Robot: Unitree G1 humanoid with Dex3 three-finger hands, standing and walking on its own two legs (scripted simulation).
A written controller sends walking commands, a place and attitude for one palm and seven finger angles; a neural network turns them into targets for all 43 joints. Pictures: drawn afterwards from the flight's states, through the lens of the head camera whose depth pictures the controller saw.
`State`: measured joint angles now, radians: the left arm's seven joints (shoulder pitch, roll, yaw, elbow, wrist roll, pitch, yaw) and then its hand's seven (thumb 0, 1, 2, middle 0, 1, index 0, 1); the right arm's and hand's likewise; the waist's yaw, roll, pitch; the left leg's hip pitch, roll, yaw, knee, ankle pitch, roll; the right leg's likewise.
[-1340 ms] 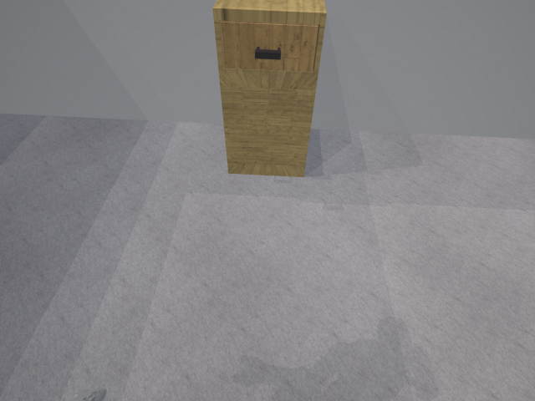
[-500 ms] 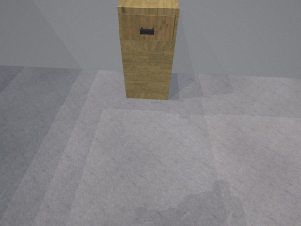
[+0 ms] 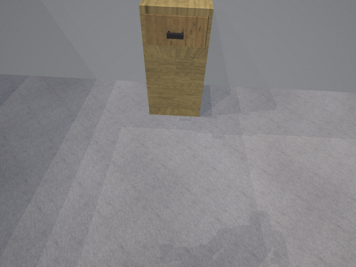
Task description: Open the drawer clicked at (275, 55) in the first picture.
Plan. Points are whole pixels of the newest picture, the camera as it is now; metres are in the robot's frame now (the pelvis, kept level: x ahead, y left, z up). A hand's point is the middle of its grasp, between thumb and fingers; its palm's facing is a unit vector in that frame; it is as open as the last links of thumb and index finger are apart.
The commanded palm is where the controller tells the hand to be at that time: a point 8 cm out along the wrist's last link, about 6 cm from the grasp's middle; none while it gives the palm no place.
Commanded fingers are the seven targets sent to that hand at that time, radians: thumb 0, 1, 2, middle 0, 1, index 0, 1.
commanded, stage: look at it before walking up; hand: left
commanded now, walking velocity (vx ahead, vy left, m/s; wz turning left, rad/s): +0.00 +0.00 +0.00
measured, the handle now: (175, 34) +1.36 +0.10 -0.07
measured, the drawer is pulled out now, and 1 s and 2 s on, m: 0.01 0.01 0.01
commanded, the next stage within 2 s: walk to a spot facing it in 0.10 s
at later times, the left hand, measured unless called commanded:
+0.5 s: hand out of the picture +0.04 +0.20 -0.19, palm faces -0.05 -0.98 -0.21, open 7.4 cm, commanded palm none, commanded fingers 0.00 0.90 0.90 -0.20 -0.30 -0.20 -0.30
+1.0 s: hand (108, 256) +0.19 +0.20 -0.20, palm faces -0.12 -0.98 -0.15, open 7.4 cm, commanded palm none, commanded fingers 0.00 0.90 0.90 -0.20 -0.30 -0.20 -0.30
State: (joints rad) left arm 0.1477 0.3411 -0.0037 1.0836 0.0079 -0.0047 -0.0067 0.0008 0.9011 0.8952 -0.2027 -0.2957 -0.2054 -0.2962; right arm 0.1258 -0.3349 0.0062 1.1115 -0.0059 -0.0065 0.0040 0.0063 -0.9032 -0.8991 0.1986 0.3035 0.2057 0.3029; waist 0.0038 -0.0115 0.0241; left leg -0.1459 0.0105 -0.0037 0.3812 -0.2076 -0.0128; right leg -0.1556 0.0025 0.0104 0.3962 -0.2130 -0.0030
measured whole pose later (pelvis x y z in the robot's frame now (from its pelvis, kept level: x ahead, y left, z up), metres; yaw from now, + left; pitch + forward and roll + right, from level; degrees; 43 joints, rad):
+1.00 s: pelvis +0.23 +0.02 -0.02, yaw -13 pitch -1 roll +0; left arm 0.42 0.17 0.07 1.14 0.02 -0.02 0.00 0.00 0.90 0.90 -0.20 -0.30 -0.20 -0.30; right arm 0.15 -0.13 -0.03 0.99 -0.02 -0.08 0.00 0.00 -0.91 -0.90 0.20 0.30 0.20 0.30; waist 0.04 -0.06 0.05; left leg -0.37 0.07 0.18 0.66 -0.26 0.04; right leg -0.33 -0.01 0.01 1.21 -0.42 -0.05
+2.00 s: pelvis +0.56 -0.09 -0.01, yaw -19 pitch +0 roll -1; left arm 0.22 0.17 0.06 1.03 0.01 0.01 0.01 0.00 0.91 0.90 -0.20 -0.29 -0.20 -0.30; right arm 0.22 -0.16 -0.03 1.02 -0.01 -0.01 -0.01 0.00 -0.93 -0.90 0.20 0.30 0.20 0.30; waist 0.00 -0.03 0.04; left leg -0.31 -0.02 0.07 0.47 -0.17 0.07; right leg -0.44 -0.06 -0.04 1.03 -0.42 0.06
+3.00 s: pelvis +0.64 -0.13 -0.01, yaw +0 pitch -1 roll +1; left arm 0.25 0.18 0.05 1.05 0.02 0.00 -0.03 0.00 0.91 0.90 -0.20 -0.29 -0.20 -0.30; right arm 0.36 -0.17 -0.04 1.11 -0.02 -0.02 -0.01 0.00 -0.92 -0.90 0.20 0.30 0.21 0.30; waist 0.00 -0.01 0.05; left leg -0.01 0.01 0.07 0.40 -0.37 -0.01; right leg -0.38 -0.08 -0.11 0.66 -0.29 0.03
